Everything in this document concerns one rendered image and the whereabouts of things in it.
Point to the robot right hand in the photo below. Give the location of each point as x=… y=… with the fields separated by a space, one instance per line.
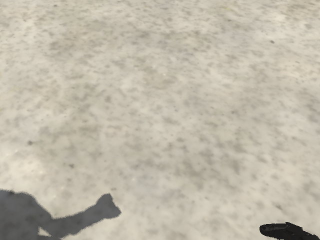
x=286 y=231

